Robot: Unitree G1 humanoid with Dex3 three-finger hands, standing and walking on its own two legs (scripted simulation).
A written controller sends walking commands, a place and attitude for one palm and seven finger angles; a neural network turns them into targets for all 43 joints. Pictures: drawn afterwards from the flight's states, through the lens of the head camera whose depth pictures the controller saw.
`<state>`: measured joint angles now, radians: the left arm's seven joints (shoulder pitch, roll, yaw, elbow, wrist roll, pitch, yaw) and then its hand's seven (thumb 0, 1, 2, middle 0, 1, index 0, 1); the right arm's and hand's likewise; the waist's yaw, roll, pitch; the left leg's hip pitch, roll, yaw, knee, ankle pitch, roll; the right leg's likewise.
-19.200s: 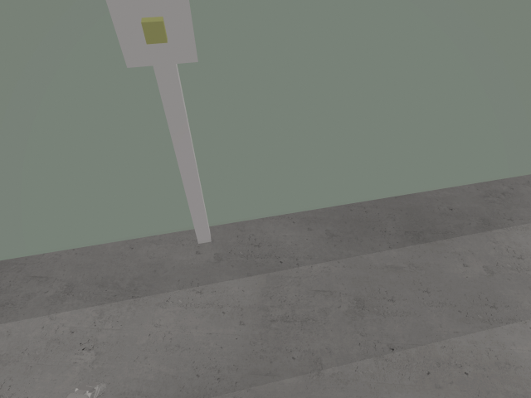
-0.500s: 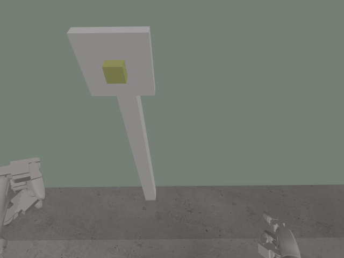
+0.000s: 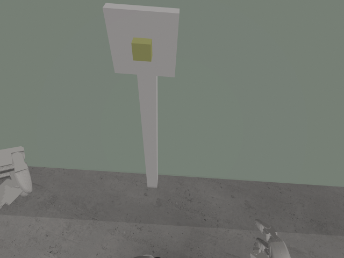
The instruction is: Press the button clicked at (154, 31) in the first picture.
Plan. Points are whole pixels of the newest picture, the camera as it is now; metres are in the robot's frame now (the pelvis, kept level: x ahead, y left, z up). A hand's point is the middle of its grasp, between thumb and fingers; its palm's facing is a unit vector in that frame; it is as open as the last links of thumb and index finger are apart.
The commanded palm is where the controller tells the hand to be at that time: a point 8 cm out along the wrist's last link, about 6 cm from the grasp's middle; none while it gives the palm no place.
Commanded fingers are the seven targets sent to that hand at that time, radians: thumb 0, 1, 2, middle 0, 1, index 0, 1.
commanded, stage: step back with the hand held close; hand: left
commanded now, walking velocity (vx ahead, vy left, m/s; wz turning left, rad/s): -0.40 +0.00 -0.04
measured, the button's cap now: (142, 49) +0.58 +0.13 +0.19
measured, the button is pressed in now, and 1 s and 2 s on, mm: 0 0 0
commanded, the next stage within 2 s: stop stepping back and stand still in 0.42 s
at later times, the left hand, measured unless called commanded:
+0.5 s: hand out of the picture +0.12 +0.24 +0.18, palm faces +0.33 -0.84 -0.42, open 3.1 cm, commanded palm +0.04 +0.28 +0.19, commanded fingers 0.00 0.90 0.90 -1.30 -1.50 -1.30 -1.50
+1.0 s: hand out of the picture +0.05 +0.24 +0.17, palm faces +0.31 -0.85 -0.43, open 3.1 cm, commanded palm -0.01 +0.28 +0.19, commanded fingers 0.00 0.90 0.90 -1.30 -1.50 -1.30 -1.50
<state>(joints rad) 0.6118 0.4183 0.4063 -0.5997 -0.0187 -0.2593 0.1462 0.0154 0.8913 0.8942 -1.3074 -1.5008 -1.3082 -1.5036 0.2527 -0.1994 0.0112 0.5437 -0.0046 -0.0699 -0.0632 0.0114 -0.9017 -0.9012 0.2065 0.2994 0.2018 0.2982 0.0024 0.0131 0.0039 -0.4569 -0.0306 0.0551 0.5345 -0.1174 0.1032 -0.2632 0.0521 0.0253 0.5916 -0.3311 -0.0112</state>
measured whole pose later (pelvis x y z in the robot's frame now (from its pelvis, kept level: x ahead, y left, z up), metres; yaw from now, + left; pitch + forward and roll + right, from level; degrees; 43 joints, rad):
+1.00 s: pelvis -0.16 +0.01 +0.01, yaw -4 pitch -1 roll +0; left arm 0.61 0.39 0.36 -0.54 -0.03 -0.22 0.15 0.02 0.89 0.89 -1.31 -1.50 -1.31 -1.50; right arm 0.27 -0.20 0.01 0.63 0.00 -0.13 -0.07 0.01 -0.90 -0.90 0.21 0.30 0.20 0.30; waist -0.03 -0.04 -0.03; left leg -0.29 -0.02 -0.01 0.51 -0.21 0.02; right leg -0.18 0.00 0.00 0.51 -0.32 0.01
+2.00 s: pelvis -0.19 +0.01 +0.01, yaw -2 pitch -3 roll -1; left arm 0.37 0.20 0.02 1.18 0.01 0.02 0.03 0.01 0.91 0.89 -0.37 -0.49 -0.36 -0.50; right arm 0.34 -0.16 -0.01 1.11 -0.02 0.03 -0.02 0.00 -0.91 -0.90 0.20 0.30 0.20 0.30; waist 0.00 0.04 0.06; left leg -0.28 -0.02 -0.05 0.48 -0.15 0.02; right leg -0.16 0.00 -0.04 0.46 -0.26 -0.01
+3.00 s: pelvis -0.16 -0.01 +0.02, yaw -3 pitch -2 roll +0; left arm 0.21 0.20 0.02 1.15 0.01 -0.01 0.03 0.01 0.91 0.89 -0.20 -0.30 -0.20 -0.30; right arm 0.20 -0.21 -0.01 1.13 -0.01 0.00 -0.03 0.00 -0.91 -0.90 0.20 0.30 0.20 0.30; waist 0.00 0.02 0.07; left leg -0.20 0.00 -0.03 0.40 -0.16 -0.01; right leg -0.08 0.02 -0.03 0.38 -0.26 -0.02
